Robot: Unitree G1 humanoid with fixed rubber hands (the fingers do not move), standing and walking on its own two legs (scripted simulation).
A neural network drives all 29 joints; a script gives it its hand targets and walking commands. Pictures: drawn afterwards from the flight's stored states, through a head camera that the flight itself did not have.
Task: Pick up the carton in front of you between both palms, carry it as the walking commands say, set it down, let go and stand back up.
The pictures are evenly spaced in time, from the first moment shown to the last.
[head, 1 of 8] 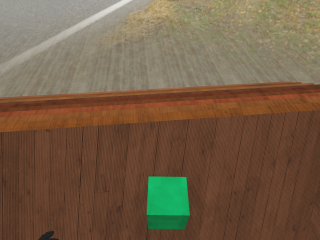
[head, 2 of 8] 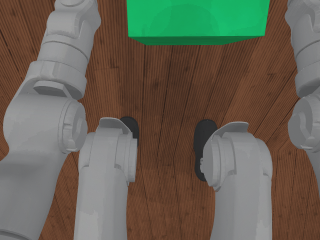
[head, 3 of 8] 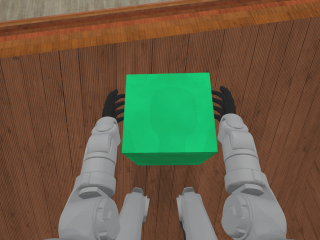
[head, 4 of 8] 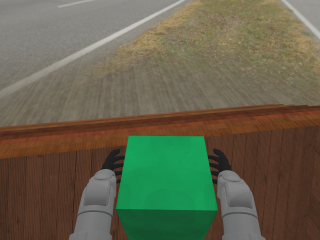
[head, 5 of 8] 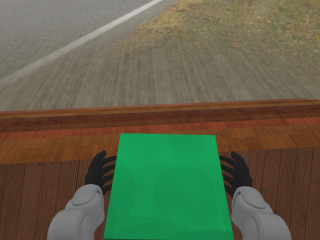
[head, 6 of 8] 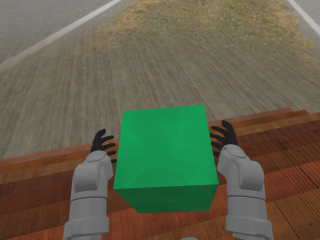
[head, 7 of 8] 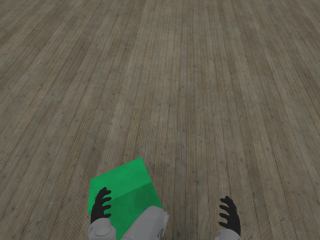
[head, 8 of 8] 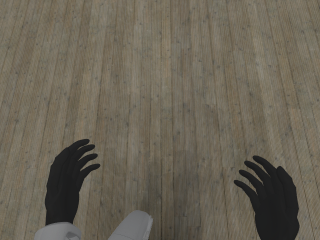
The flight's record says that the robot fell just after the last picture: yes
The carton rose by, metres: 0.67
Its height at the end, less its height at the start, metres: -1.83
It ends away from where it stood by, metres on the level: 4.77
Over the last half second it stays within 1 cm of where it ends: yes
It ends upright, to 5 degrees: no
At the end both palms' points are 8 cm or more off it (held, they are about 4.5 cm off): yes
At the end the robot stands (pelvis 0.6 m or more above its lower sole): yes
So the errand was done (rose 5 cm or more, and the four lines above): no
